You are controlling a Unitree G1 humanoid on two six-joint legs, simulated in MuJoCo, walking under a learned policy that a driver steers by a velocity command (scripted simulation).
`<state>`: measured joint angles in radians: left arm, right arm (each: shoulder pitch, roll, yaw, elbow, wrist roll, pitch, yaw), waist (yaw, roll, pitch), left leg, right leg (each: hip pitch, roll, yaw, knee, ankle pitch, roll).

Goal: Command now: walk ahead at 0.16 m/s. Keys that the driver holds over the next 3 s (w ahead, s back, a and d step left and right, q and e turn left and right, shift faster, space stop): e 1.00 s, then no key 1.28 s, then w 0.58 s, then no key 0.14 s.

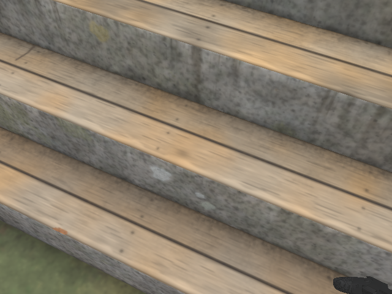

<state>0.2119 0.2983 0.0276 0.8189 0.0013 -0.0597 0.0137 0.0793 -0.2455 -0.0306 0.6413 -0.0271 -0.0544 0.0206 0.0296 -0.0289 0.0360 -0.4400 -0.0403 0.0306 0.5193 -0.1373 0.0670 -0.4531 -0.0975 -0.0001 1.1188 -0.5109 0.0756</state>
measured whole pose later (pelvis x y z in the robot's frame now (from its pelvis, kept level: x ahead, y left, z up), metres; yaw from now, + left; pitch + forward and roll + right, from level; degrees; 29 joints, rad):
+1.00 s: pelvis +0.02 +0.02 +0.01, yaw -32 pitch +3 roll +0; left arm 0.16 0.34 0.10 0.61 0.00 0.04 0.04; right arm 0.14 -0.26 -0.06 0.71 -0.03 -0.02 -0.04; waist 0.00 -0.06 0.02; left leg -0.27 -0.02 0.03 0.43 -0.22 0.04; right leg -0.58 0.05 0.12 1.21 -0.44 0.09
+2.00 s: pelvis -0.03 -0.02 +0.01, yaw -37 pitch -1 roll +0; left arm 0.22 0.24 0.03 0.79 0.02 0.00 0.02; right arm 0.15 -0.25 -0.02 0.98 -0.01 -0.04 -0.03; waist -0.01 0.00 0.02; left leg -0.20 0.08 0.03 0.43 -0.22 -0.06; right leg -0.15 0.05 0.01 0.43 -0.27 -0.04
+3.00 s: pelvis +0.05 -0.10 +0.01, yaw -37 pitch -1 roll +0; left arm 0.20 0.22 0.03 0.97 0.02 -0.04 0.02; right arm 0.24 -0.26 -0.04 1.05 0.03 -0.03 -0.03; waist 0.01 0.03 0.00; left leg -0.36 0.06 -0.01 1.16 -0.54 -0.06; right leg -0.24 0.02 -0.06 0.46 -0.22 -0.06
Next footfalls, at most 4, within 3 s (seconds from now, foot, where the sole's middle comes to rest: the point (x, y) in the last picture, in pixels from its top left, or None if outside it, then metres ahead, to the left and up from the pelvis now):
0.38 right None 0.02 -0.12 -0.77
0.84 left None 0.10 0.08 -0.77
1.28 right None -0.07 -0.11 -0.77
2.90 right None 0.05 -0.21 -0.77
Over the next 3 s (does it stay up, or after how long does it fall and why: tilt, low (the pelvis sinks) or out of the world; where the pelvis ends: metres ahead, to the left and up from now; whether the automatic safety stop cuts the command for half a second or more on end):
stays up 0.05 -0.10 0.01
